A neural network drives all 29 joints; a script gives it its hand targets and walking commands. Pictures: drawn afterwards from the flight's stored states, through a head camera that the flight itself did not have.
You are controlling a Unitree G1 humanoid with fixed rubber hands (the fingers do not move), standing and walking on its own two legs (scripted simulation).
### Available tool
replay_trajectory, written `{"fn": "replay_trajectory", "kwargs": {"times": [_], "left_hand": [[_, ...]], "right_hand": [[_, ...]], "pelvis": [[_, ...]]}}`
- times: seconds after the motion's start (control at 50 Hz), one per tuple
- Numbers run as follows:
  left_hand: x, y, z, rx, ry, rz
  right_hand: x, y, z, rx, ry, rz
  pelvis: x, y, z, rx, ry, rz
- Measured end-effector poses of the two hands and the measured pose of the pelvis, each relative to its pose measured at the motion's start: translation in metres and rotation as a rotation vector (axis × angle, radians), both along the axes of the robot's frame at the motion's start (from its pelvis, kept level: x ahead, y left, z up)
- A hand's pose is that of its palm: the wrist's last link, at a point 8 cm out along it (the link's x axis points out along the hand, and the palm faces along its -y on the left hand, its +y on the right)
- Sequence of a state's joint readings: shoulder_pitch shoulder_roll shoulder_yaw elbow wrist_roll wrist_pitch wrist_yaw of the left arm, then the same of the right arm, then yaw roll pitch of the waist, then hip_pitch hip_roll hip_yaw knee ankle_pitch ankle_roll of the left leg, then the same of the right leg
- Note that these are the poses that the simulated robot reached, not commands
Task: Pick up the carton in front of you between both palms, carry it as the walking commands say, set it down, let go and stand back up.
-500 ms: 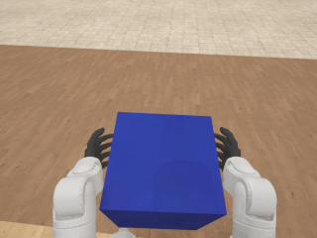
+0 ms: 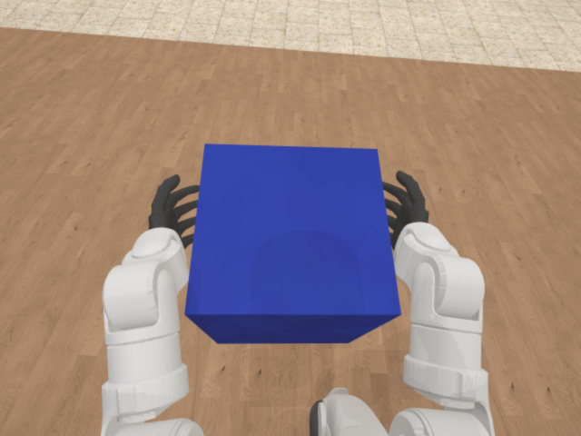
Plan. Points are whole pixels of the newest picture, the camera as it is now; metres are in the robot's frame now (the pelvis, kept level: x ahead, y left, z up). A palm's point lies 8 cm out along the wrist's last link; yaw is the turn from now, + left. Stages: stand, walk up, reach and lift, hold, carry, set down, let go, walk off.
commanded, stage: carry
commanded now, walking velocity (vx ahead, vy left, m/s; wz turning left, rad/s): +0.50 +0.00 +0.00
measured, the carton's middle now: (287, 258) +0.34 +0.00 +0.02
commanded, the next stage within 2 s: none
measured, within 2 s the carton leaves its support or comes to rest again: neither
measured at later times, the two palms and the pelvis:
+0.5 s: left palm (202, 91) +0.69 +0.14 +0.04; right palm (359, 91) +0.70 -0.16 +0.04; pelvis +0.36 -0.02 -0.05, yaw +0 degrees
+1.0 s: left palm (220, 27) +1.03 +0.13 -0.02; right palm (338, 28) +1.02 -0.17 -0.01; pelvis +0.69 +0.00 -0.10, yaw -1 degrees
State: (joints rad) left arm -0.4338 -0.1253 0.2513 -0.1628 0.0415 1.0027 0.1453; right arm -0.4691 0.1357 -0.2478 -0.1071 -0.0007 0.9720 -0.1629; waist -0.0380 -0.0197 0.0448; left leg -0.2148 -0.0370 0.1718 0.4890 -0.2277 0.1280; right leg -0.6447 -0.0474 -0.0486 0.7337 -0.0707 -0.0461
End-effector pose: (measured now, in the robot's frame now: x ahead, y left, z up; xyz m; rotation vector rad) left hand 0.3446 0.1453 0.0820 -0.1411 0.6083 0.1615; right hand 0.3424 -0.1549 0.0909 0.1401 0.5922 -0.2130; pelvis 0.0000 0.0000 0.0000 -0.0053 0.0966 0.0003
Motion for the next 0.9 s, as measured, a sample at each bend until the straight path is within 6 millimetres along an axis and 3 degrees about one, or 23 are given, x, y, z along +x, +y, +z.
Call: {"fn": "replay_trajectory", "kwargs": {"times": [0.1,0.18,0.28,0.36,0.46,0.54,0.62,0.66,0.76,0.9], "left_hand": [[0.077,-0.008,0.008,0.031,-0.070,0.004],[0.137,-0.014,-0.006,0.075,-0.081,0.018],[0.185,-0.009,-0.038,0.040,0.043,0.064],[0.233,-0.007,-0.046,0.017,0.060,0.084],[0.309,-0.007,-0.043,0.025,0.019,0.063],[0.375,-0.002,-0.045,0.030,-0.026,0.043],[0.448,0.001,-0.065,0.030,-0.063,-0.007],[0.479,-0.003,-0.081,0.030,-0.034,-0.043],[0.532,-0.014,-0.108,0.016,0.085,-0.070],[0.615,-0.012,-0.109,0.008,0.051,-0.056]], "right_hand": [[0.080,-0.008,0.001,0.005,-0.069,0.020],[0.148,-0.014,-0.020,0.004,-0.083,0.062],[0.207,-0.009,-0.047,0.018,0.040,0.085],[0.257,-0.007,-0.054,0.037,0.056,0.075],[0.325,-0.007,-0.054,0.028,0.014,0.064],[0.385,-0.002,-0.057,0.011,-0.031,0.056],[0.446,0.000,-0.071,-0.025,-0.064,0.023],[0.469,-0.004,-0.084,-0.048,-0.033,0.004],[0.510,-0.014,-0.113,-0.002,0.085,-0.055],[0.599,-0.012,-0.109,0.009,0.051,-0.055]], "pelvis": [[0.089,-0.010,-0.023,0.024,-0.012,0.009],[0.155,-0.018,-0.053,0.016,-0.032,0.014],[0.213,-0.029,-0.052,0.023,-0.021,0.006],[0.260,-0.033,-0.047,0.032,-0.008,0.006],[0.327,-0.028,-0.049,0.028,0.003,-0.004],[0.392,-0.018,-0.065,0.008,-0.003,-0.013],[0.464,-0.008,-0.100,-0.024,-0.037,-0.036],[0.488,-0.004,-0.108,-0.002,-0.035,-0.028],[0.544,0.007,-0.102,-0.016,-0.026,-0.029],[0.625,0.009,-0.095,-0.027,-0.006,-0.030]]}}
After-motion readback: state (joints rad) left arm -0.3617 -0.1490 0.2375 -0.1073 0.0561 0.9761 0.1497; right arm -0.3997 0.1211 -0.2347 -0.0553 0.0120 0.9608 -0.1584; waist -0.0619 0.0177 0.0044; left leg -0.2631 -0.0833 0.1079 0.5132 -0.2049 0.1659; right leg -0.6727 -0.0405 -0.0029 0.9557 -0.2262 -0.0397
